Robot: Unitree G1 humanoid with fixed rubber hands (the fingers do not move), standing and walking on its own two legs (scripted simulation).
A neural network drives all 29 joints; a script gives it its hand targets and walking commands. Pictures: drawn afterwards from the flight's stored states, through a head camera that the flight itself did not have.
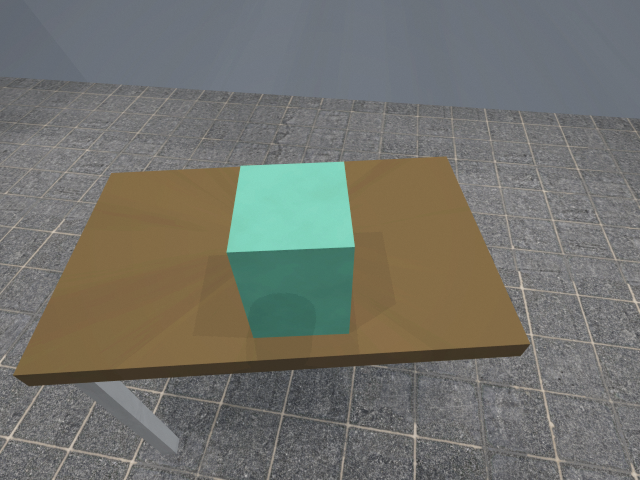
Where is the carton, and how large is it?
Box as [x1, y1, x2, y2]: [226, 162, 354, 337]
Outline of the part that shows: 343,162 240,166 226,252 253,337 348,333 354,244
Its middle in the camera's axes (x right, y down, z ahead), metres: -0.04 +0.02 +0.64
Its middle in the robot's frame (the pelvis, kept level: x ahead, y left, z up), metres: +0.48 +0.06 -0.02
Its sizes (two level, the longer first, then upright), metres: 0.181 0.165 0.228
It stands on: a table, 0.64 m high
